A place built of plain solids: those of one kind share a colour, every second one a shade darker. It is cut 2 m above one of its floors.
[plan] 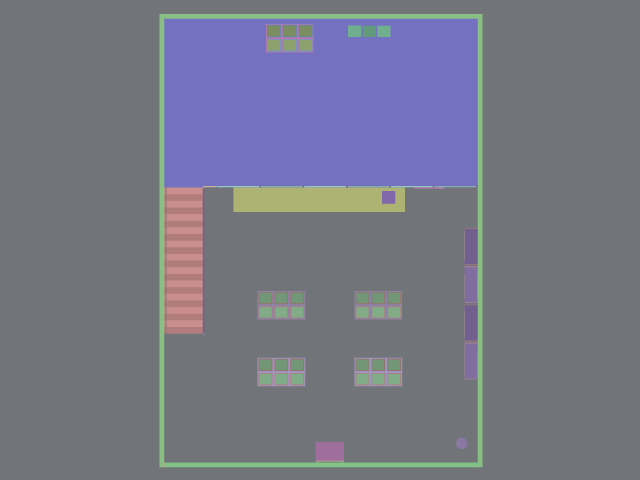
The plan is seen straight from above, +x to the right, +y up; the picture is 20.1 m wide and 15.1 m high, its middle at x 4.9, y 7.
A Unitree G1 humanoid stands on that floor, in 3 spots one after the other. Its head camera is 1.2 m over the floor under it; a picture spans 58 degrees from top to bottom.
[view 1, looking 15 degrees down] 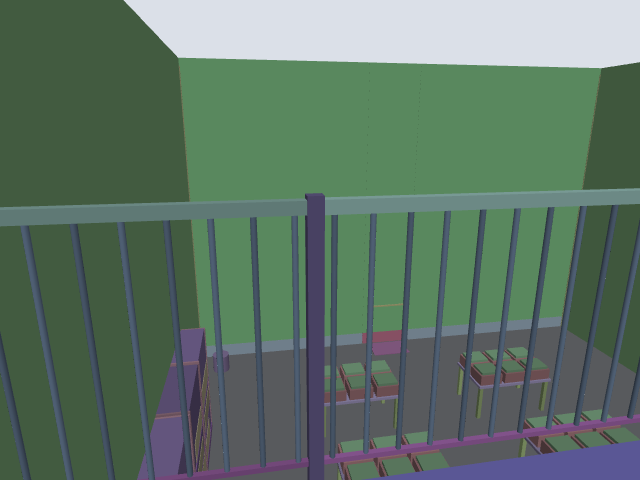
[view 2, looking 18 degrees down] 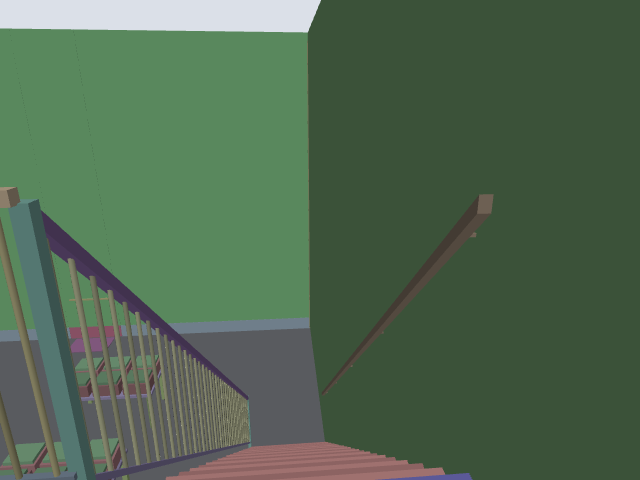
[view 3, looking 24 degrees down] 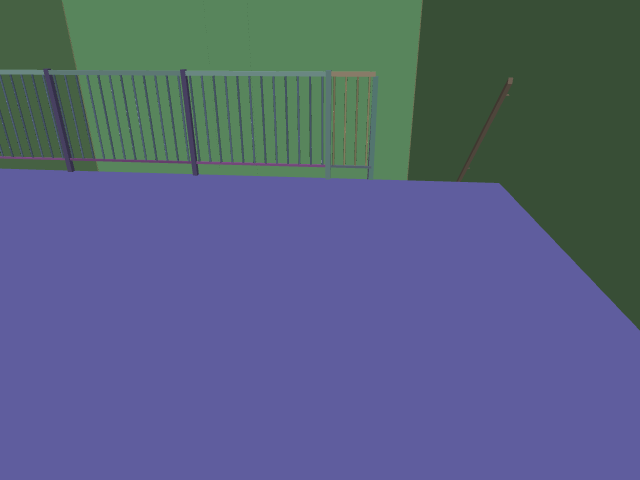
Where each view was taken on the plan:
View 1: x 8.66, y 9.85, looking -100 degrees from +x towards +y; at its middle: upper_guard_post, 1.20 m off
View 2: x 0.60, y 9.75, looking -95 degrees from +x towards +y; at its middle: wall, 7.25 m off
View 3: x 1.30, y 12.86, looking -84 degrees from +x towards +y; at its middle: upper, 2.95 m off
